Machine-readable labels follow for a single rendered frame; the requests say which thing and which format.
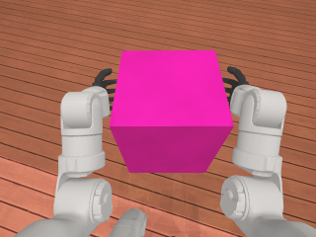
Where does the right robot forearm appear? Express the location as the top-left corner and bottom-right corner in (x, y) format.
(230, 84), (287, 210)

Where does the left robot upper arm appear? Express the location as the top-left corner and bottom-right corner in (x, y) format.
(13, 178), (113, 237)

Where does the right robot upper arm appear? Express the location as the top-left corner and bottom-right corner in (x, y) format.
(219, 175), (316, 237)

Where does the robot right hand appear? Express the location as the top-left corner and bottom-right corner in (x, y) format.
(222, 66), (249, 112)

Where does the carton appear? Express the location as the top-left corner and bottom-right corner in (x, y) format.
(109, 50), (234, 173)

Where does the robot left hand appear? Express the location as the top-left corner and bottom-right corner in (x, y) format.
(92, 68), (118, 111)

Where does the left robot thigh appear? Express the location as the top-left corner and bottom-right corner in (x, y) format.
(108, 208), (147, 237)

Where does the left robot forearm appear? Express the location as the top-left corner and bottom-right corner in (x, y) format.
(53, 86), (111, 213)

